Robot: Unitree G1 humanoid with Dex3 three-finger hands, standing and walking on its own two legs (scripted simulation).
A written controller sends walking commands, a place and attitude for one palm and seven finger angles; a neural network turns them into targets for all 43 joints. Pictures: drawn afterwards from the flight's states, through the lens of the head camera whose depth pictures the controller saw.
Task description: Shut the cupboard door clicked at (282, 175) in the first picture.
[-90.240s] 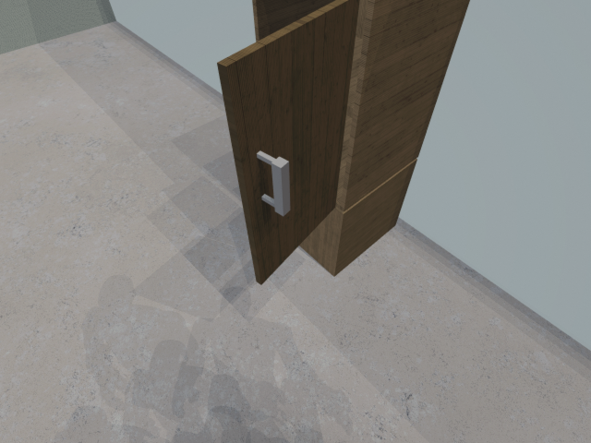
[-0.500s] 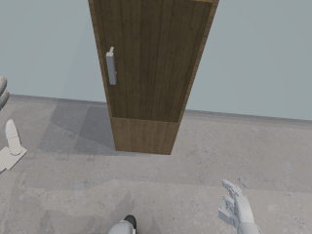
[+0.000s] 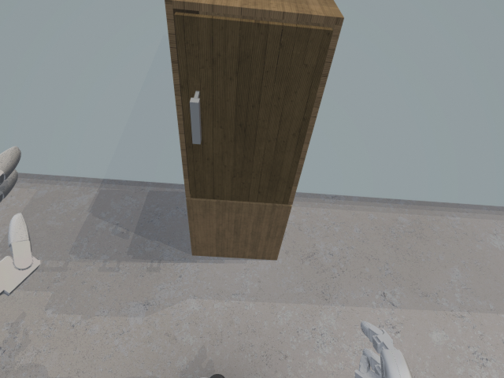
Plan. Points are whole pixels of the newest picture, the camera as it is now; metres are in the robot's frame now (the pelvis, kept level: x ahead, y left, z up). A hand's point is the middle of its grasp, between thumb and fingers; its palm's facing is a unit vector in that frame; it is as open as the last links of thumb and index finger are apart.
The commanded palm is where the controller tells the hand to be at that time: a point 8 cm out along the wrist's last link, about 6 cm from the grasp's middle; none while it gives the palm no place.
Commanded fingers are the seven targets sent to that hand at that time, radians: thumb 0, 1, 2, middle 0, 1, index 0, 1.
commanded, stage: stop stepping back and stand still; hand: left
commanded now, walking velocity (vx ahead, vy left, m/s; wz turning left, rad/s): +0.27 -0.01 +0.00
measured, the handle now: (197, 117) +0.73 +0.17 +0.01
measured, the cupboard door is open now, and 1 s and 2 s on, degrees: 0 0 0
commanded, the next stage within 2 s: let the arm hang, fingers relaxed in 0.34 s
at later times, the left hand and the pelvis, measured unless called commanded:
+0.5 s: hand (47, 262) +0.23 +0.28 +0.12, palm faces +0.27 -0.81 -0.52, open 7.4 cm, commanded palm none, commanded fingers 0.00 0.90 0.90 -0.20 -0.30 -0.20 -0.30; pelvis +0.01 +0.02 +0.00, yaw -3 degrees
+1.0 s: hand out of the picture -0.05 +0.20 -0.17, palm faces +0.02 -0.98 -0.22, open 7.2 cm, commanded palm none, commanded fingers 0.00 0.90 0.90 -0.20 -0.30 -0.20 -0.30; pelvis +0.01 +0.01 +0.01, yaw -1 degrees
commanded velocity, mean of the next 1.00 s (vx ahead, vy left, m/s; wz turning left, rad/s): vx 0.03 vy -0.03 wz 0.00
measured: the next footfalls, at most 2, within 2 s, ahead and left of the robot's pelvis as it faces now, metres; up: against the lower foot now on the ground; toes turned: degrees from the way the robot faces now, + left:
left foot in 0.14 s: +0.10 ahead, +0.11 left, +0.00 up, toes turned +0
right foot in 0.44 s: +0.02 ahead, -0.08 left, +0.00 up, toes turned -6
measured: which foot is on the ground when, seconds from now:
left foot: up 0.00-0.12, down 0.14-1.00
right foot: down 0.00-0.16, up 0.18-0.42, down 0.44-1.00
